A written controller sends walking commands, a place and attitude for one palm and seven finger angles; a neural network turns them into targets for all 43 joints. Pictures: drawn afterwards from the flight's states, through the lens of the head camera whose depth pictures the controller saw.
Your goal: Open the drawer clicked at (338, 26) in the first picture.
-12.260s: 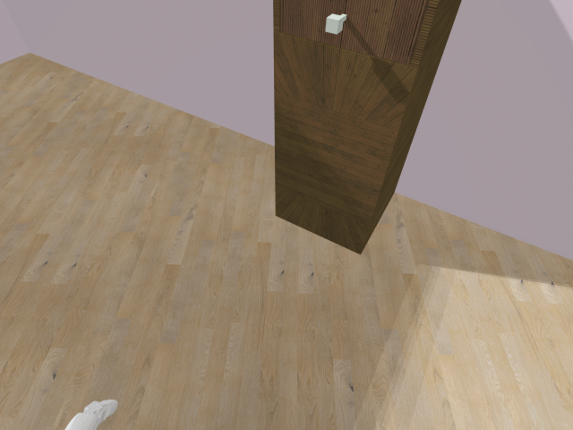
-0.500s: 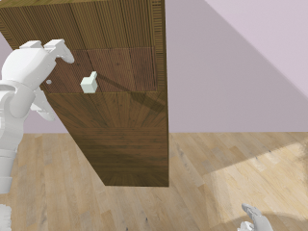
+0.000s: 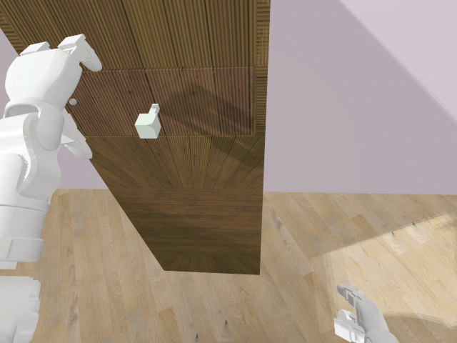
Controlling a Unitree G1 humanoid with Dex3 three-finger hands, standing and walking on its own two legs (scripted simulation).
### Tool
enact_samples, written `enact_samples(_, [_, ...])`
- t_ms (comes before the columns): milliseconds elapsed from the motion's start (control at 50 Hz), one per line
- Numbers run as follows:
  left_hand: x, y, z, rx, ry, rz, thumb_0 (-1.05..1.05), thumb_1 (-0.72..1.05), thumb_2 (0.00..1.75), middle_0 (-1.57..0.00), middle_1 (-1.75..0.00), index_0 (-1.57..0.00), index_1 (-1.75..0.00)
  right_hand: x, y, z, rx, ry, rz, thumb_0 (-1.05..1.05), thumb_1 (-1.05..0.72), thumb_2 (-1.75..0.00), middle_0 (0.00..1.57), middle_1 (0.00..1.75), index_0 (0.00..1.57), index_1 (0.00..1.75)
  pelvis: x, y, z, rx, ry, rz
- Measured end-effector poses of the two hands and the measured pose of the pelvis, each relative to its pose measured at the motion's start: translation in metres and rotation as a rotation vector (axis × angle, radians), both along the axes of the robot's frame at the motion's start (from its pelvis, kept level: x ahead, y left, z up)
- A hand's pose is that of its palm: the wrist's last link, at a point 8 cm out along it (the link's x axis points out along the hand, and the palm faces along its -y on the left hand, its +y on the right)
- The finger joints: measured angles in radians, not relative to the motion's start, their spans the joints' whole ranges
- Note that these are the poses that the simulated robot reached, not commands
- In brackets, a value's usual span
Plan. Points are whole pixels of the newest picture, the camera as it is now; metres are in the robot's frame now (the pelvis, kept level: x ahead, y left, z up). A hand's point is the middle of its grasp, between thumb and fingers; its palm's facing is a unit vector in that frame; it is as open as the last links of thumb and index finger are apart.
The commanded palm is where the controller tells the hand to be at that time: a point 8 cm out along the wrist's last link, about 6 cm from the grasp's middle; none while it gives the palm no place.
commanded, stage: move the hooked fingers above the handle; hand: left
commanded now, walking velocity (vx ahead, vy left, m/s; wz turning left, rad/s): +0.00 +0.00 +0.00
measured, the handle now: (150, 119) +0.46 +0.21 +0.15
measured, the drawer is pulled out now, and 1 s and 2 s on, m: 0.00 0.00 0.00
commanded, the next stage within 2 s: none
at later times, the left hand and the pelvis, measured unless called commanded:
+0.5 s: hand (109, 111) +0.41 +0.25 +0.20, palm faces +0.00 +0.02 -1.00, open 13.9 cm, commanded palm +0.39 +0.22 +0.26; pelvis -0.01 +0.00 +0.00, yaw +1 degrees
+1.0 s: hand (124, 97) +0.43 +0.22 +0.22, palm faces +0.09 +0.00 -1.00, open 13.3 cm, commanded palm +0.40 +0.25 +0.27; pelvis +0.00 -0.04 +0.00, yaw -3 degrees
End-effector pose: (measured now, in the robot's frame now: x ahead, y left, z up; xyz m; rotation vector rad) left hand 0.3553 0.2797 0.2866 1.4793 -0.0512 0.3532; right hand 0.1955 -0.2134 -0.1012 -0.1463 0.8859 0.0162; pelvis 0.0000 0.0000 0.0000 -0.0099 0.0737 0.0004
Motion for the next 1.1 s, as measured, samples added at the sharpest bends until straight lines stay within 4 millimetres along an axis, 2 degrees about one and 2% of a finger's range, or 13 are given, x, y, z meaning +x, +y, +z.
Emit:
enact_samples(80, [0.003,-0.010,-0.028,0.004,0.145,0.028,0.00,-0.49,0.30,-0.31,-1.20,-0.31,-1.20,-0.009,0.009,-0.004,0.022,0.031,0.005,0.01,-0.90,-0.89,0.20,0.30,0.20,0.30,-0.001,0.006,0.000,0.002,0.006,0.008])
enact_samples(160, [0.000,-0.061,-0.063,0.025,0.262,-0.185,0.00,-0.48,0.30,-0.31,-1.20,-0.31,-1.20,-0.016,0.012,-0.005,0.006,0.030,-0.005,0.01,-0.90,-0.89,0.20,0.30,0.21,0.30,-0.002,0.011,-0.001,0.004,-0.009,0.011])
enact_samples(200, [-0.001,-0.077,-0.066,0.074,0.248,-0.258,0.00,-0.48,0.30,-0.32,-1.21,-0.32,-1.20,-0.020,0.012,-0.004,-0.007,0.015,-0.016,0.01,-0.90,-0.89,0.20,0.30,0.21,0.30,-0.003,0.011,-0.001,0.004,-0.018,0.006])
enact_samples(280, [0.005,-0.066,-0.040,0.074,0.124,-0.276,0.01,-0.49,0.30,-0.32,-1.22,-0.32,-1.20,-0.032,0.007,-0.005,-0.024,0.022,-0.035,0.01,-0.90,-0.89,0.20,0.30,0.21,0.30,-0.007,0.009,0.000,0.002,-0.029,-0.002])
enact_samples(360, [0.019,-0.036,-0.008,0.047,0.041,-0.120,0.01,-0.49,0.30,-0.32,-1.22,-0.32,-1.20,-0.050,-0.002,-0.010,-0.030,0.076,-0.051,0.01,-0.90,-0.89,0.20,0.30,0.20,0.30,-0.011,0.004,0.001,0.002,-0.023,-0.002])
enact_samples(460, [0.035,-0.023,-0.014,0.064,0.185,0.057,0.00,-0.49,0.30,-0.31,-1.21,-0.31,-1.20,-0.075,-0.021,-0.016,-0.042,0.147,-0.087,0.01,-0.90,-0.89,0.20,0.30,0.21,0.30,-0.014,-0.002,0.001,0.005,-0.009,0.007])
enact_samples(580, [0.037,-0.088,-0.059,0.074,0.352,-0.228,0.00,-0.48,0.30,-0.31,-1.20,-0.31,-1.20,-0.090,-0.045,-0.014,-0.089,0.145,-0.151,0.01,-0.90,-0.89,0.20,0.30,0.20,0.30,-0.009,-0.006,0.001,0.009,-0.020,-0.003])
enact_samples(660, [0.035,-0.125,-0.058,0.057,0.252,-0.438,0.00,-0.48,0.30,-0.32,-1.20,-0.32,-1.20,-0.092,-0.055,-0.012,-0.102,0.116,-0.198,0.01,-0.90,-0.89,0.20,0.30,0.20,0.30,-0.006,-0.010,0.001,0.010,-0.030,-0.027])
enact_samples(740, [0.047,-0.112,-0.030,0.042,0.089,-0.387,0.01,-0.48,0.30,-0.34,-1.22,-0.32,-1.20,-0.092,-0.059,-0.015,-0.087,0.132,-0.218,0.01,-0.90,-0.89,0.19,0.30,0.20,0.30,-0.006,-0.017,0.002,0.010,-0.031,-0.046])
enact_samples(820, [0.053,-0.103,-0.018,0.059,0.063,-0.301,0.01,-0.48,0.30,-0.48,-1.29,-0.32,-1.20,-0.089,-0.059,-0.022,-0.060,0.172,-0.203,0.01,-0.90,-0.89,0.19,0.30,0.20,0.30,-0.005,-0.023,0.002,0.015,-0.018,-0.056])
enact_samples(900, [0.053,-0.094,-0.012,0.070,0.082,-0.205,0.01,-0.49,0.30,-0.45,-1.28,-0.39,-1.26,-0.081,-0.061,-0.026,-0.035,0.177,-0.202,0.01,-0.90,-0.89,0.20,0.30,0.20,0.30,-0.003,-0.029,0.002,0.022,-0.014,-0.064])
enact_samples(1000, [0.049,-0.062,-0.015,0.052,0.173,-0.026,0.01,-0.49,0.30,-0.39,-1.25,-0.40,-1.27,-0.068,-0.070,-0.021,-0.034,0.133,-0.213,0.01,-0.90,-0.89,0.20,0.30,0.21,0.30,0.003,-0.037,0.002,0.029,-0.019,-0.061])
enact_samples(1100, [0.040,-0.021,-0.039,0.035,0.345,0.097,0.01,-0.49,0.30,-0.34,-1.22,-0.36,-1.24,-0.059,-0.088,-0.012,-0.093,0.105,-0.207,0.01,-0.90,-0.89,0.20,0.30,0.21,0.30,0.007,-0.044,0.000,0.027,-0.017,-0.030])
